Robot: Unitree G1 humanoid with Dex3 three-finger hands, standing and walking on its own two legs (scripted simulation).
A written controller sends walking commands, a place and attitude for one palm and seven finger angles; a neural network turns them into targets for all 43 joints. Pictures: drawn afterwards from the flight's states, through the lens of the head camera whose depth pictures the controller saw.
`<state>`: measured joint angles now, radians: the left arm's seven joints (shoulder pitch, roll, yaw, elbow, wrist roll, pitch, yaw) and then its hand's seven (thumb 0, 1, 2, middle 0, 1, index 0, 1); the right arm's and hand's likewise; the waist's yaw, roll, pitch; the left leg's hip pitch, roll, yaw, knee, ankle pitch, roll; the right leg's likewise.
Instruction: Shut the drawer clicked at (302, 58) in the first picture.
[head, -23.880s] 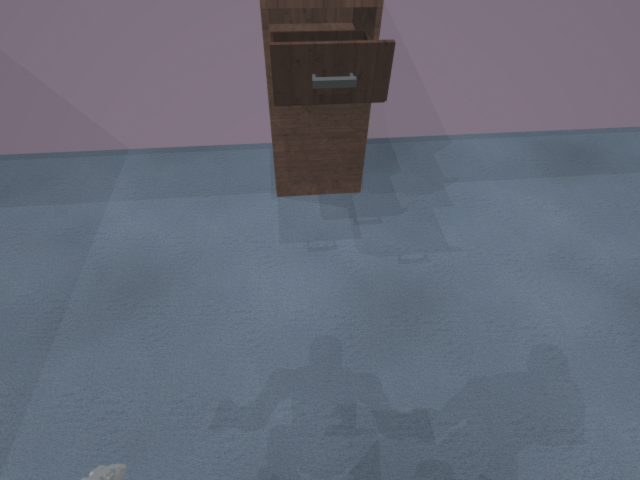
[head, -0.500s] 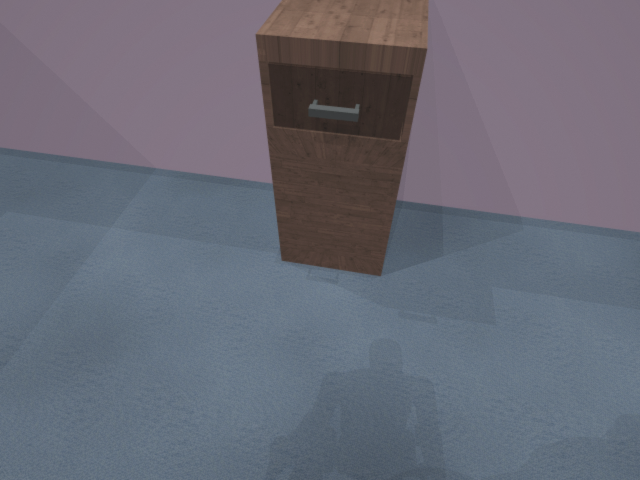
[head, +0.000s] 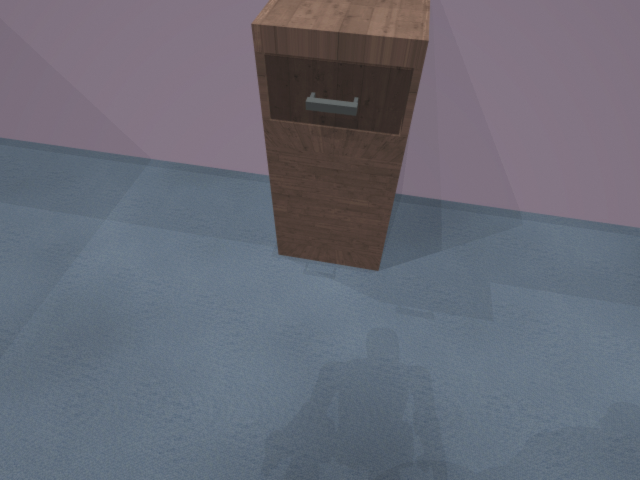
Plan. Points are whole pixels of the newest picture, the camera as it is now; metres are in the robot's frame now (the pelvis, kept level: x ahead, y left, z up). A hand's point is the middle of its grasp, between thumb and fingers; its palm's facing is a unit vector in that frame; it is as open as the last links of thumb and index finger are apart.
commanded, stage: look to check the result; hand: left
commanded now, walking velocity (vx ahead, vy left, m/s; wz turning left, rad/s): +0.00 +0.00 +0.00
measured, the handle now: (333, 102) +0.97 +0.01 -0.05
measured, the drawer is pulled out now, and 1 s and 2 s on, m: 0.00 0.00 0.00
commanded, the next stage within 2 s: stand and wait in 0.14 s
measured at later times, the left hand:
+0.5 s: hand out of the picture +0.07 +0.21 -0.16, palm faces +0.01 -0.96 -0.28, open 7.4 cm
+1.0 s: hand out of the picture +0.09 +0.22 -0.16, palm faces +0.00 -0.95 -0.30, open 7.4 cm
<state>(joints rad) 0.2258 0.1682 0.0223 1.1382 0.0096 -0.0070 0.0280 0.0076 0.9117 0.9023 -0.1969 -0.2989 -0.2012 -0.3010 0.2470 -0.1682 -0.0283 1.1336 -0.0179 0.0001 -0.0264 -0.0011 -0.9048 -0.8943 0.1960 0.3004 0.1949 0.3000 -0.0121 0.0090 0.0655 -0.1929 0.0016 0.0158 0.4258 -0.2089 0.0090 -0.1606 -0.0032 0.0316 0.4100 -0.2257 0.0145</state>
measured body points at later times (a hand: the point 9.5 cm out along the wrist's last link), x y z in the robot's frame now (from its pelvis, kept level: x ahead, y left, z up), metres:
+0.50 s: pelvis +0.01 +0.00 +0.00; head +0.03 -0.01 +0.45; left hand +0.07 +0.26 -0.14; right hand +0.05 -0.26 -0.15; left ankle +0.01 +0.11 -0.74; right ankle +0.00 -0.13 -0.74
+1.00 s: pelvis +0.02 -0.01 +0.00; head +0.04 -0.01 +0.45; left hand +0.09 +0.27 -0.14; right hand +0.08 -0.29 -0.14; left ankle +0.01 +0.11 -0.74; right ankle +0.00 -0.13 -0.74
